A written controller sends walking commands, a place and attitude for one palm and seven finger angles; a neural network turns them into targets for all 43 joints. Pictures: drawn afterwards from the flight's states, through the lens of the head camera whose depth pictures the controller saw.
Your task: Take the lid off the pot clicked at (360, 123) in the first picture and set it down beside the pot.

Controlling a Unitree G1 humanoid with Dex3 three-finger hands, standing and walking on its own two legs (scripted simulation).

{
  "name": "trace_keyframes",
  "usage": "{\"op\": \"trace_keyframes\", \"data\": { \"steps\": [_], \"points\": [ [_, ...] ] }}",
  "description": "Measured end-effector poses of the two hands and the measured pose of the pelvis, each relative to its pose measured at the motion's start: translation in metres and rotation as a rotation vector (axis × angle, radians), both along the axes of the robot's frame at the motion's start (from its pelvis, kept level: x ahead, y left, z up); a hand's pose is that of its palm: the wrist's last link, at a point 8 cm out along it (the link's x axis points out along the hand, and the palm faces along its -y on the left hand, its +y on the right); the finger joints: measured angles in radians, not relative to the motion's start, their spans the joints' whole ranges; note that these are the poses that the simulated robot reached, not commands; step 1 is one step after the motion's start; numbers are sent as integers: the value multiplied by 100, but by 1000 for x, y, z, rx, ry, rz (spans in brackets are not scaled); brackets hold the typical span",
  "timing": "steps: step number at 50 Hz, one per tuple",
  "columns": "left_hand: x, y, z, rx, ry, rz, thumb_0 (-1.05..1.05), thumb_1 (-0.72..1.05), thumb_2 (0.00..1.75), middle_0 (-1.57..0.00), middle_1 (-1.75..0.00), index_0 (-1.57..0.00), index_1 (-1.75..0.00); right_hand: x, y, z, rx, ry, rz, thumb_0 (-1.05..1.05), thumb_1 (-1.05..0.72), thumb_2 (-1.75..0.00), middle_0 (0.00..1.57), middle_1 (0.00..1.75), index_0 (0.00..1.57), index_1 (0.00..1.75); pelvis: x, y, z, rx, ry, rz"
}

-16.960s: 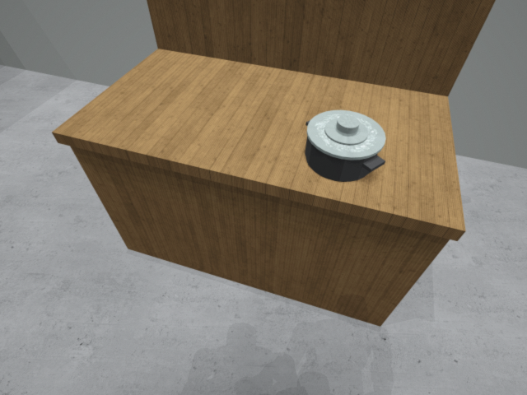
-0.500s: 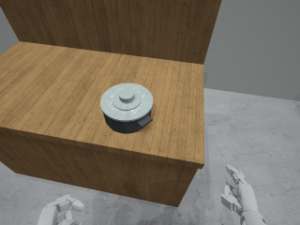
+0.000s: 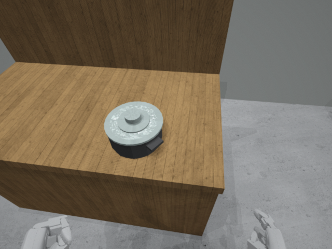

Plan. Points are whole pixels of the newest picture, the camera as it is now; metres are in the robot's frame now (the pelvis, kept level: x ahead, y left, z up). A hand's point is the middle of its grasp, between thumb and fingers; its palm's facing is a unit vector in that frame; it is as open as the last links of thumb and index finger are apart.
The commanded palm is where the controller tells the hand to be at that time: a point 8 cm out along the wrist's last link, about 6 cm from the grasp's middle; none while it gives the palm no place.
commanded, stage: raise the hand higher, near the body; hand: left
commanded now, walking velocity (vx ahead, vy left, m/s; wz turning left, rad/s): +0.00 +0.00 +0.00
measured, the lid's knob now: (132, 116) +0.50 +0.16 +0.01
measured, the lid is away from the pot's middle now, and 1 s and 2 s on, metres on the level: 0.00 0.00 0.00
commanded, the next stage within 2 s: reach forward and open the fingers in 0.46 s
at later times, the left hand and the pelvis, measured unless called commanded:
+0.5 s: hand (46, 213) +0.16 +0.25 +0.09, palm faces +0.31 -0.86 -0.40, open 3.1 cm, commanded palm +0.11 +0.29 +0.12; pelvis +0.00 +0.02 +0.00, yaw +0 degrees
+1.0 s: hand (42, 207) +0.18 +0.27 +0.07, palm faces -0.27 -0.10 -0.96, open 3.6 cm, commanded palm +0.17 +0.28 +0.13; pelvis -0.02 +0.01 +0.00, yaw +0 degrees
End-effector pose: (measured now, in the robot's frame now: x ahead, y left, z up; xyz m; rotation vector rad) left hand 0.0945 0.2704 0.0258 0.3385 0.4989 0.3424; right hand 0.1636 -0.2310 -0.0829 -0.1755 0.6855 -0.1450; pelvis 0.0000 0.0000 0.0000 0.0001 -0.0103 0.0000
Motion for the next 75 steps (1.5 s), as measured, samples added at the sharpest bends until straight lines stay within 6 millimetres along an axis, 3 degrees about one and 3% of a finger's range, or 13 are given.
{"op": "trace_keyframes", "data": {
  "steps": [7, 13, 21, 29, 37, 42, 49, 54, 60, 63, 66, 72, 75],
  "points": [
    [7, 2, 23, 18, -98, -19, 1, 90, 90, -129, -150, -129, -149, 23, 13, 16, -1, -79, 44, 2, -90, -90, 20, 30, 20, 30, 0, 5, 2, -3, -16, 3],
    [15, 9, 40, 42, -180, -25, 1, 90, 90, -130, -150, -129, -149, 31, 29, 22, 18, -100, 80, 2, -90, -90, 20, 30, 20, 30, -1, 8, 3, -4, -27, 5],
    [24, 15, 70, 90, -288, -57, 1, 90, 90, -130, -150, -130, -149, 23, 43, 17, 37, -75, 107, 2, -90, -90, 20, 30, 20, 30, -3, 14, 4, -8, -39, 5],
    [33, 18, 102, 147, -404, -93, 1, 89, 90, -130, -150, -130, -149, 8, 43, 10, 36, -40, 102, 2, -90, -90, 20, 30, 20, 30, -5, 19, 4, -9, -48, 0],
    [52, 7, 108, 814, -110, -372, 1, 83, 90, -125, -146, -125, -145, 4, 34, -4, 40, 84, 123, 2, -90, -90, 20, 30, 20, 30, -18, 20, 1, -2, 9, -31],
    [63, 13, 109, 1049, 50, -498, 0, 72, 94, -121, -132, -121, -131, 8, 27, -11, 55, 122, 108, 2, -90, -90, 20, 30, 20, 30, -21, 17, 2, -1, 18, -26],
    [75, 8, 102, 998, 173, -633, 0, 52, 104, -115, -107, -115, -106, 17, 21, -6, 76, 80, 87, 2, -90, -90, 20, 30, 20, 30, -19, 14, 4, -3, 5, -4],
    [83, 0, 116, 1044, 135, -748, 0, 37, 111, -110, -89, -109, -88, 17, 18, -1, 52, 71, 94, 2, -90, -90, 20, 30, 20, 30, -22, 12, 5, -4, -4, 6],
    [89, 8, 112, 1002, 140, -727, 0, 21, 117, -102, -67, -102, -66, 6, 14, -4, 62, 103, 89, 2, -90, -90, 20, 30, 20, 30, -29, 12, 6, -6, 3, 8],
    [93, 1, 106, 994, 129, -766, 0, 13, 119, -99, -56, -98, -56, -2, 14, -9, 50, 135, 89, 1, -90, -90, 20, 30, 20, 30, -32, 13, 6, -6, 6, 10],
    [99, -5, 115, 1049, 69, -803, 0, 5, 120, -95, -46, -95, -45, -9, 15, -12, 41, 159, 84, 2, -90, -90, 20, 30, 20, 30, -33, 15, 6, -6, 4, 13],
    [119, 15, 117, 1039, 83, -704, 0, -10, 123, -88, -26, -88, -25, -21, 21, -16, 79, 190, 61, 2, -90, -90, 20, 30, 20, 30, -36, 20, 7, -6, 4, 8],
    [124, 5, 110, 1008, 89, -737, 0, -15, 124, -85, -19, -85, -18, -23, 24, -16, 85, 183, 61, 2, -90, -90, 20, 30, 20, 30, -36, 24, 7, -5, 5, 6]
  ]
}}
